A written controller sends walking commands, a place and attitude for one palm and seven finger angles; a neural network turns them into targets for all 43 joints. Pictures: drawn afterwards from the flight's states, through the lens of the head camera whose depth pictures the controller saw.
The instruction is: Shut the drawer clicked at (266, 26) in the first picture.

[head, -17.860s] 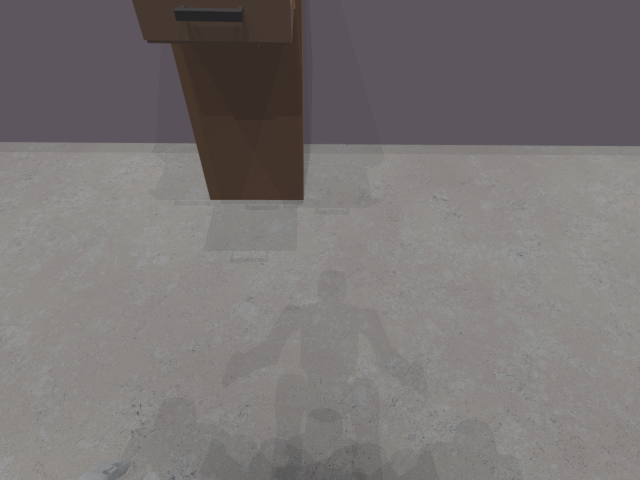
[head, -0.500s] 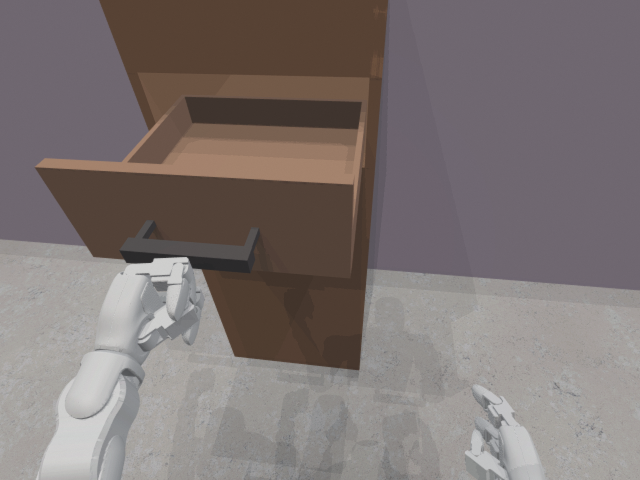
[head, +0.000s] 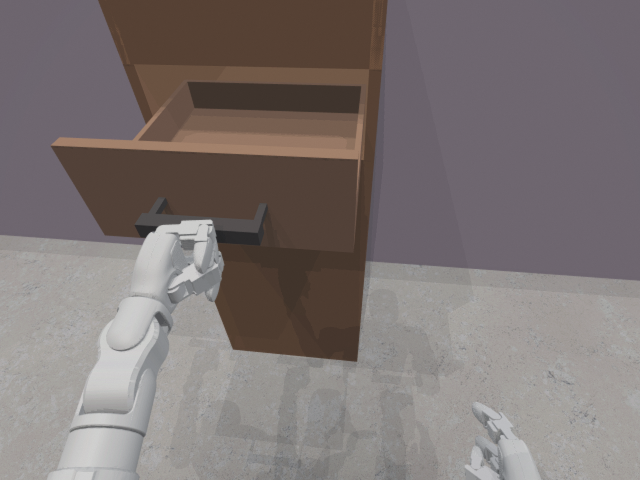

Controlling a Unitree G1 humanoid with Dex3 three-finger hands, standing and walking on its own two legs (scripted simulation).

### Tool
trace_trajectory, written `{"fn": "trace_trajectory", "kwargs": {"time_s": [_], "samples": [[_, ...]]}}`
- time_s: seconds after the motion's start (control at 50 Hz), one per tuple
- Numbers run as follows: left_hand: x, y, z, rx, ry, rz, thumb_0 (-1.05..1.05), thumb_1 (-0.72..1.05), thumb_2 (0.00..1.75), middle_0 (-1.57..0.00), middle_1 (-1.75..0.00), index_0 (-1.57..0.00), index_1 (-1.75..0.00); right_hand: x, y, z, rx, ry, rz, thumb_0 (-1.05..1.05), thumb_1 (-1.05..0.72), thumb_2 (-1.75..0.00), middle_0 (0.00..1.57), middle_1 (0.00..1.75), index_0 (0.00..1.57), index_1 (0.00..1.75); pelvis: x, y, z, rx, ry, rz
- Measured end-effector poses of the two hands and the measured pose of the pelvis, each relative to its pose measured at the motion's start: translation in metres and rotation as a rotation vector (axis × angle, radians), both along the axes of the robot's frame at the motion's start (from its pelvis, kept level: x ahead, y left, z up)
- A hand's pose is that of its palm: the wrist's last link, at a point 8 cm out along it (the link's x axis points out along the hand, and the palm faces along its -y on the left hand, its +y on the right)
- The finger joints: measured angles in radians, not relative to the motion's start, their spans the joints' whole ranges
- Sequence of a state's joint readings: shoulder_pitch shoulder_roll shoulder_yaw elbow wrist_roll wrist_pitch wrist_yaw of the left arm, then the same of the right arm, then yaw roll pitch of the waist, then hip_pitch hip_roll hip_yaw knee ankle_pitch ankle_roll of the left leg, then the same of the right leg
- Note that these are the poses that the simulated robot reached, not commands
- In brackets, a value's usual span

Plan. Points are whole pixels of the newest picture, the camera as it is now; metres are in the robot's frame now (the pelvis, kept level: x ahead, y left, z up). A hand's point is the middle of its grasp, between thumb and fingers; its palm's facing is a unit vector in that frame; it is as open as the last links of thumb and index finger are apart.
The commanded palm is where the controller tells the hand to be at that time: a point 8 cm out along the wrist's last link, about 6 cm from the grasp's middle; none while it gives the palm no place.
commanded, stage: push the drawer shut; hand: left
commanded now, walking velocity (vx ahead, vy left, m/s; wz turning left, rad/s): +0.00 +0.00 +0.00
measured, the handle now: (205, 218) +0.40 +0.18 +0.14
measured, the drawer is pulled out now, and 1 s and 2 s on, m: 0.25 0.12 0.01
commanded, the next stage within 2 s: none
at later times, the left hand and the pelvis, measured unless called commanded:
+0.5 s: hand (238, 227) +0.39 +0.14 +0.14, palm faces -0.03 -1.00 -0.04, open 3.4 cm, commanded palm +0.37 +0.19 +0.14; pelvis +0.01 -0.01 +0.00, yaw +0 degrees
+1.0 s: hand (244, 196) +0.44 +0.14 +0.14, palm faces -0.03 -1.00 -0.02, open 3.1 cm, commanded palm +0.43 +0.19 +0.14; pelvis +0.01 +0.00 +0.00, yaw -1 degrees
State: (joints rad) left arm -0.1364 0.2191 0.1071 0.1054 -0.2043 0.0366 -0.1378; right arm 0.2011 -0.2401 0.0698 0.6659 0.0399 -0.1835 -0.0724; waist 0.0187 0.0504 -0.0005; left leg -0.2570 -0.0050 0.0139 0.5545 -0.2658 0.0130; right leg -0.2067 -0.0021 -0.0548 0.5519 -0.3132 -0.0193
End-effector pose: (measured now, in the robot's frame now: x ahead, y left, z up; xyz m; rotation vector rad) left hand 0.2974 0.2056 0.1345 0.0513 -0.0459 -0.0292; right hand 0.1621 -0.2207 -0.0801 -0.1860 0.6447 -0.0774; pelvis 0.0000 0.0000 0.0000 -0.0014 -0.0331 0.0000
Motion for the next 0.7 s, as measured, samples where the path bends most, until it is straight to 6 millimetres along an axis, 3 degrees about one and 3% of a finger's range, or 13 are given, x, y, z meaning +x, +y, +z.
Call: {"fn": "trace_trajectory", "kwargs": {"time_s": [0.7], "samples": [[0.089, -0.012, 0.005, -0.019, 0.024, 0.002, 0.04, 0.90, 0.91, -1.40, -1.60, -1.40, -1.60, -0.040, -0.036, -0.020, -0.019, 0.183, -0.108, 0.02, -0.90, -0.90, 0.20, 0.30, 0.20, 0.30, 0.011, -0.009, 0.000, 0.002, 0.068, -0.015]]}}
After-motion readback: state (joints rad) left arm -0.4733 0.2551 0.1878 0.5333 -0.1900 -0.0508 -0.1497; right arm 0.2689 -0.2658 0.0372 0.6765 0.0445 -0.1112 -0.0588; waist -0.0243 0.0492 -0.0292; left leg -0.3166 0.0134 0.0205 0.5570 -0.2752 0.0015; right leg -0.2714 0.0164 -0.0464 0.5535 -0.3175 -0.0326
